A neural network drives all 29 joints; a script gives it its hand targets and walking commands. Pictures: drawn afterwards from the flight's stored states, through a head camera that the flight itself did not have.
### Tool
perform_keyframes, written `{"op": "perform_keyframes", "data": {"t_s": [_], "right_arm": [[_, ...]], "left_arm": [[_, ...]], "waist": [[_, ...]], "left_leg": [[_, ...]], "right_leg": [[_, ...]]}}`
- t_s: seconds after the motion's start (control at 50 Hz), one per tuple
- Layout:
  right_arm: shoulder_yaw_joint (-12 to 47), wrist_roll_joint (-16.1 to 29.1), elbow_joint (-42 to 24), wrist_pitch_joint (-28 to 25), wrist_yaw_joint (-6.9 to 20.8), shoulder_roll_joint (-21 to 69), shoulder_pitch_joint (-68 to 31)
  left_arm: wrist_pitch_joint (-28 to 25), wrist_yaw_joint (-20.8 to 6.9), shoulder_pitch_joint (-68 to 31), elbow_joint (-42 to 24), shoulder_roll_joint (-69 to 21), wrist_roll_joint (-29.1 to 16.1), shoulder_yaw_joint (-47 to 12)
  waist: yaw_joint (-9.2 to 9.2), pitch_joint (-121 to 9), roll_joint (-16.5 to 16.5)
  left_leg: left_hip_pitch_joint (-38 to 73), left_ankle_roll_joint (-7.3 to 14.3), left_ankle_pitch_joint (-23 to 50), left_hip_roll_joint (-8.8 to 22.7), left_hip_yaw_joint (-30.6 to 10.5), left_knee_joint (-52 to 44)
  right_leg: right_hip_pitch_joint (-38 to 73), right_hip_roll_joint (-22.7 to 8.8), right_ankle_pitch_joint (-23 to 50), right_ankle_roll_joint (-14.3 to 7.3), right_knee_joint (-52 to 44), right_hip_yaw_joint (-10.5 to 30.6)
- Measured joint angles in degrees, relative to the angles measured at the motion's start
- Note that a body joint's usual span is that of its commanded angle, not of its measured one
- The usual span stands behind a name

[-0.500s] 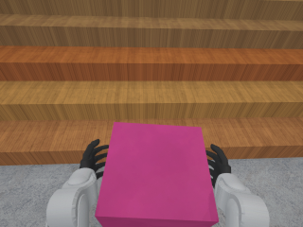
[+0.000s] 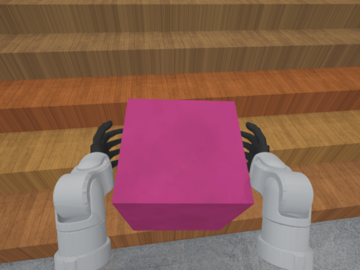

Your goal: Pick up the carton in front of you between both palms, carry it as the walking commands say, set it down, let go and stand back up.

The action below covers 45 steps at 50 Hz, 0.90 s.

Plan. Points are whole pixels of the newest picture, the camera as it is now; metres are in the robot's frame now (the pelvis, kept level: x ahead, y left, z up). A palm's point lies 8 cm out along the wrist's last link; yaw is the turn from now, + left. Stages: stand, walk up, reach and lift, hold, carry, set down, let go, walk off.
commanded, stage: carry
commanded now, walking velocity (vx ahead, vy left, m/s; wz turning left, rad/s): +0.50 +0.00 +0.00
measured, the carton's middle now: (179, 172) +0.32 -0.01 +0.08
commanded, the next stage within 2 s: none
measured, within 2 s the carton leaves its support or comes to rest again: neither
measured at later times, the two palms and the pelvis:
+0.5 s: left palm (130, 74) +0.67 +0.13 +0.13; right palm (224, 74) +0.67 -0.17 +0.13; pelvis +0.31 -0.02 +0.00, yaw -3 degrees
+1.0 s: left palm (102, 11) +0.97 +0.26 +0.22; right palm (178, 3) +1.06 -0.04 +0.23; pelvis +0.68 +0.00 +0.16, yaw +2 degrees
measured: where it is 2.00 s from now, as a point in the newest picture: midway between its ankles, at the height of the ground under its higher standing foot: (141, 85)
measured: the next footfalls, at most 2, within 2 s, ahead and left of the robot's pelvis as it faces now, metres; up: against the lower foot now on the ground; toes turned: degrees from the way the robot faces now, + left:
right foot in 0.06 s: +0.22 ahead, -0.10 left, +0.00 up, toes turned -9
left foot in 0.40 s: +0.34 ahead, +0.08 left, +0.00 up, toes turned +2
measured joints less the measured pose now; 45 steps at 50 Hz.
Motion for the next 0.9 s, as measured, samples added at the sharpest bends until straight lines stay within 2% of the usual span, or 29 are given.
{"op": "perform_keyframes", "data": {"t_s": [0.04,0.06,0.08,0.12,0.16,0.22,0.32,0.38,0.42,0.46,0.5,0.52,0.54,0.56,0.6,0.66,0.68,0.7,0.72,0.74,0.76,0.78,0.8,0.82,0.84,0.86,0.88,0.9], "right_arm": [[-1.12,-0.11,2.70,-0.15,-0.26,-0.32,-2.70],[-1.74,-0.08,3.87,-0.37,-0.33,-0.78,-3.91],[-2.30,0.08,5.30,-0.79,-0.30,-1.41,-5.20],[-3.39,0.22,7.48,-1.39,-0.40,-1.98,-7.11],[-4.92,-0.14,9.02,-2.15,-0.39,-1.06,-8.63],[-7.01,-1.28,8.28,-3.72,-0.34,0.82,-10.14],[-7.21,-1.71,5.99,-7.49,0.43,1.85,-10.45],[-7.14,-1.40,5.22,-8.33,0.71,1.23,-9.65],[-7.15,-1.37,4.97,-8.21,0.95,1.07,-8.93],[-6.96,-1.23,4.50,-7.74,1.02,0.99,-8.09],[-6.76,-0.94,3.67,-7.18,1.07,0.75,-7.44],[-6.45,-1.00,3.80,-7.12,1.08,1.03,-7.53],[-6.04,-1.30,4.32,-7.07,1.05,1.76,-8.08],[-5.62,-1.83,4.57,-6.86,1.01,2.48,-8.74],[-4.71,-2.43,3.82,-7.00,0.76,2.62,-10.05],[-4.12,-1.16,3.26,-7.42,0.12,1.93,-8.84],[-4.30,-0.50,3.38,-7.25,-0.06,1.37,-8.77],[-4.87,0.51,3.37,-6.98,-0.05,0.69,-8.63],[-5.53,1.50,3.29,-6.64,-0.10,-0.01,-8.42],[-6.02,2.31,3.46,-6.45,-0.15,-0.74,-8.15],[-6.68,3.08,3.81,-6.35,-0.16,-1.12,-7.61],[-7.55,3.63,4.44,-6.45,-0.17,-0.90,-6.70],[-8.27,3.79,4.70,-6.42,-0.07,-0.62,-5.48],[-9.25,3.56,4.49,-6.53,0.53,-0.20,-4.47],[-10.25,3.21,4.17,-7.18,1.36,0.16,-4.33],[-10.66,2.66,3.53,-8.03,2.04,0.12,-4.47],[-10.74,1.66,2.80,-8.95,2.51,0.16,-4.10],[-10.62,0.34,2.42,-9.86,2.64,0.77,-3.40]], "left_arm": [[-0.48,0.04,-3.07,3.35,0.18,-0.06,1.15],[-1.03,0.09,-4.87,5.41,0.08,-0.07,1.65],[-1.96,0.12,-6.38,7.43,-0.11,0.11,2.06],[-3.25,0.54,-8.31,10.28,-0.09,-0.02,2.46],[-4.15,0.55,-9.27,11.72,0.10,-0.51,3.15],[-6.52,0.37,-10.41,11.97,-0.39,-1.16,4.65],[-9.90,-0.33,-11.13,9.86,-0.34,-1.30,4.87],[-10.70,-0.35,-11.67,10.26,-0.71,-1.10,4.44],[-10.61,-0.35,-11.38,10.44,-0.69,-0.77,3.73],[-10.00,-0.20,-10.69,9.90,-0.94,-0.61,3.39],[-9.70,-0.06,-9.76,9.06,-1.27,-0.67,2.96],[-9.46,0.09,-9.02,8.31,-1.04,-1.03,3.05],[-8.81,0.24,-8.24,7.03,-0.50,-1.44,3.52],[-8.10,0.19,-7.65,5.72,-0.06,-1.72,4.08],[-7.93,-0.14,-8.77,4.54,0.92,-2.42,4.81],[-6.77,-0.03,-10.15,4.26,0.44,-1.80,5.34],[-6.38,0.32,-10.79,4.40,-0.45,-1.11,5.78],[-6.28,0.70,-11.41,4.78,-1.66,-0.12,6.07],[-6.45,1.08,-11.85,5.28,-2.90,1.08,6.18],[-6.91,1.46,-11.83,5.87,-3.98,2.12,6.06],[-7.33,1.70,-11.46,6.51,-4.79,3.05,5.62],[-7.70,1.80,-10.50,7.38,-5.22,3.78,4.90],[-8.20,1.57,-9.19,8.37,-5.64,3.70,4.25],[-8.28,1.11,-8.69,8.92,-5.96,3.04,3.72],[-8.43,0.88,-9.29,9.26,-5.81,2.45,3.24],[-9.35,1.15,-9.56,9.43,-5.21,1.96,2.15],[-10.27,1.71,-9.08,9.24,-4.40,0.97,0.76],[-10.85,2.11,-8.22,9.09,-3.51,0.15,-0.32]], "waist": [[1.30,0.85,0.78],[2.33,1.28,1.03],[3.49,2.10,1.71],[4.90,4.43,2.20],[5.49,6.63,2.16],[5.80,9.72,1.90],[5.57,11.31,1.09],[5.53,10.43,0.55],[5.80,9.21,-0.08],[6.04,7.65,-0.85],[6.32,6.34,-0.82],[5.77,6.27,-0.78],[4.32,6.68,-0.62],[2.62,6.23,0.45],[-0.40,5.78,2.59],[-5.22,5.31,1.04],[-6.77,5.65,0.77],[-7.90,6.37,0.55],[-8.57,7.27,0.37],[-8.13,8.30,0.34],[-6.54,8.84,0.31],[-4.09,8.84,-0.03],[-0.83,8.90,0.49],[2.07,8.93,0.81],[5.32,9.89,0.47],[8.24,11.58,0.72],[10.91,12.85,1.18],[13.29,13.49,1.21]], "left_leg": [[1.00,-1.09,-4.77,1.39,-0.48,5.37],[-0.76,-1.05,-7.11,2.50,-0.91,12.19],[-4.51,-0.79,-7.09,3.21,-2.77,21.96],[-13.56,0.39,-5.12,1.78,-7.78,40.48],[-22.29,1.88,-1.71,0.95,-9.63,51.28],[-32.50,2.67,3.19,1.22,-10.18,52.72],[-42.35,2.39,5.40,2.01,-9.43,43.24],[-46.00,3.52,4.65,1.92,-7.81,43.59],[-47.67,4.11,3.62,2.18,-6.74,48.17],[-46.76,4.72,1.80,1.94,-6.21,52.52],[-42.65,5.79,-3.28,1.04,-6.31,50.45],[-37.20,5.89,-1.68,0.11,-6.16,42.59],[-29.19,5.16,5.84,-0.71,-5.24,29.28],[-20.98,4.98,16.05,-0.69,-4.68,17.22],[-14.85,4.62,2.35,-0.43,-6.01,10.50],[-10.93,5.10,-1.72,-2.39,-7.29,8.17],[-9.23,5.33,-1.91,-2.69,-8.24,7.03],[-7.07,5.35,-2.09,-2.63,-9.37,5.91],[-4.40,5.17,-2.19,-2.30,-10.55,4.25],[-1.22,4.76,1.45,-1.52,-10.74,1.58],[1.17,5.10,7.47,-0.64,-9.97,-0.13],[2.39,5.66,8.74,-0.27,-8.91,0.59],[1.31,5.61,11.39,0.85,-8.06,5.20],[-4.62,3.90,14.76,1.61,-9.79,19.23],[-12.56,2.00,11.77,0.19,-13.55,40.02],[-19.91,1.10,8.03,-2.81,-17.95,60.89],[-26.42,1.34,5.29,-5.76,-20.97,78.71],[-32.41,2.33,3.03,-7.92,-22.38,92.26]], "right_leg": [[3.14,1.85,-1.02,-0.98,-2.86,-1.96],[4.13,2.54,-1.25,-1.77,-2.79,-2.45],[3.42,3.02,-2.66,-2.52,0.27,-2.77],[3.79,3.57,-5.93,-3.29,2.80,-2.97],[5.75,4.19,-6.67,-3.02,0.87,-2.94],[9.54,4.93,-7.05,-3.33,-3.46,-2.89],[15.11,5.62,-9.80,-2.94,-7.35,-1.76],[18.30,5.58,-13.50,-2.25,-6.74,-0.96],[20.66,5.50,-16.30,-1.75,-6.30,-0.06],[22.91,5.01,-18.49,-1.28,-6.20,0.94],[23.61,4.52,-18.60,-0.61,-4.07,1.64],[22.29,3.96,-16.63,-0.45,0.14,1.86],[20.08,3.18,-8.97,-0.58,7.15,1.87],[16.54,3.72,-7.75,-0.35,17.97,2.43],[5.25,8.19,-21.81,-0.90,46.79,5.95],[-11.97,11.62,-33.89,-2.80,78.66,9.26],[-18.47,12.07,-38.03,-3.76,86.37,9.03],[-24.64,11.85,-39.09,-4.52,90.31,8.05],[-29.82,10.75,-38.31,-4.88,89.20,6.18],[-32.84,9.59,-36.07,-5.07,81.55,4.09],[-33.24,9.09,-31.62,-4.59,70.04,2.09],[-30.91,8.99,-25.90,-4.16,57.95,0.24],[-24.94,9.85,-27.29,-4.09,50.59,-1.19],[-16.62,10.19,-26.11,-4.97,43.10,-1.89],[-12.59,10.84,-27.43,-4.64,38.93,-1.98],[-9.32,11.49,-28.63,-4.95,36.30,-2.36],[-5.68,12.10,-28.74,-5.13,32.92,-2.83],[-1.56,12.62,-28.17,-5.01,28.29,-2.94]]}}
